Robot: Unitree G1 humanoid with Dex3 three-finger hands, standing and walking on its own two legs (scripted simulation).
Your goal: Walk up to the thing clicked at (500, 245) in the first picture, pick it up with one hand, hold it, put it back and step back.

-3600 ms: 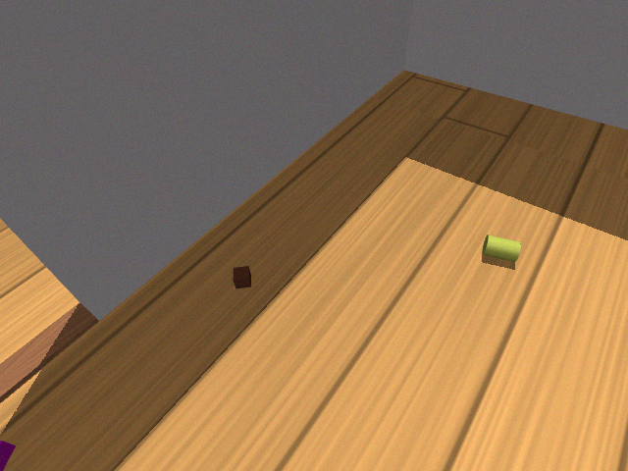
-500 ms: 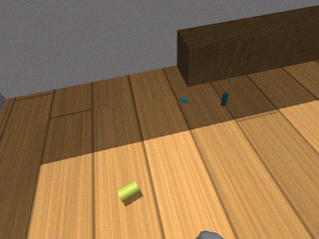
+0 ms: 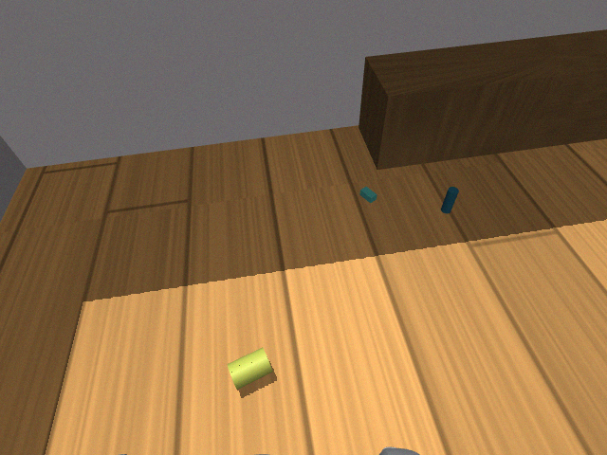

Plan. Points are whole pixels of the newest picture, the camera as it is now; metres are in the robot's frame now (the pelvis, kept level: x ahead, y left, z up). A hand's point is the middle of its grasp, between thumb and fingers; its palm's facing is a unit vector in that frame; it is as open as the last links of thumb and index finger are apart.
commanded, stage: walk up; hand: left
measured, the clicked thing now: (250, 368) +0.48 +0.23 -0.71
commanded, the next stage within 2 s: stand in 1.30 s
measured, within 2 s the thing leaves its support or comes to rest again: neither
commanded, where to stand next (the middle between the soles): +0.06 +0.00 m, yaw +1 degrees
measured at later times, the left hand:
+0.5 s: hand out of the picture +0.08 +0.27 -0.12, palm faces +0.02 -0.92 -0.38, open 7.4 cm
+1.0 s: hand out of the picture +0.13 +0.25 -0.12, palm faces -0.03 -0.94 -0.33, open 7.4 cm
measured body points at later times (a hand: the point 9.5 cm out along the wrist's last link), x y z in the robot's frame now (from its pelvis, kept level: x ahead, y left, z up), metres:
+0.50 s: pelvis +0.02 +0.00 +0.03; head +0.03 -0.01 +0.47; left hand +0.08 +0.32 -0.10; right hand +0.14 -0.29 -0.11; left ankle +0.04 +0.14 -0.72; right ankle +0.04 -0.13 -0.72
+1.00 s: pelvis +0.03 +0.01 +0.03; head +0.03 +0.00 +0.48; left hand +0.13 +0.30 -0.10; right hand +0.08 -0.30 -0.10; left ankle +0.04 +0.14 -0.72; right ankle +0.04 -0.13 -0.72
